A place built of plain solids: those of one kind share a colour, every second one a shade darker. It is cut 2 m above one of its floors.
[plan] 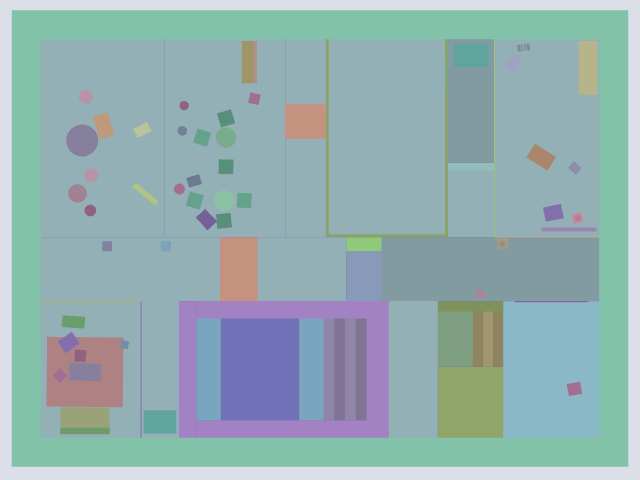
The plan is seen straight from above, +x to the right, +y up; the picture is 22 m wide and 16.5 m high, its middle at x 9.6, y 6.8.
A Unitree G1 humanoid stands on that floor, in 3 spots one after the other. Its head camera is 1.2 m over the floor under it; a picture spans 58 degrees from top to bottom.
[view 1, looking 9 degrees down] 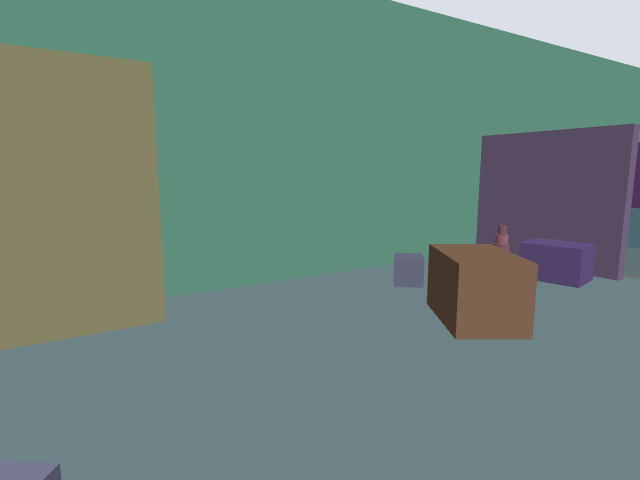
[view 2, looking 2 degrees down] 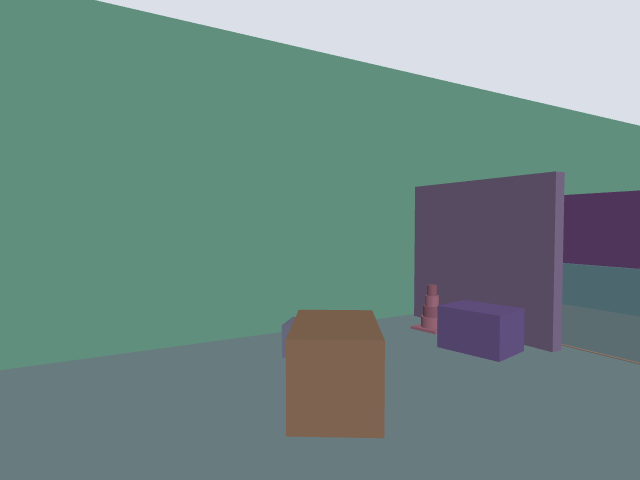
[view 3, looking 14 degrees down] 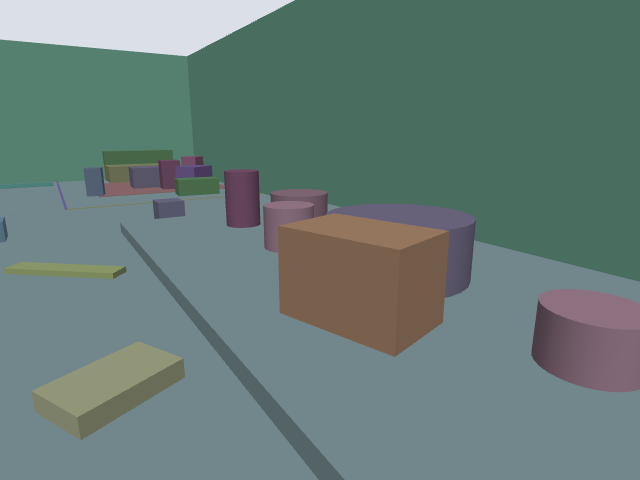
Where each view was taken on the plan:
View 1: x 14.98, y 12.52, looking -32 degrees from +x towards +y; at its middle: wall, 5.04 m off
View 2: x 14.80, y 11.15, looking -30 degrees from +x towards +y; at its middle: wall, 5.09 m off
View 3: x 3.63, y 12.63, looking -122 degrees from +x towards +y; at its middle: flight_case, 2.32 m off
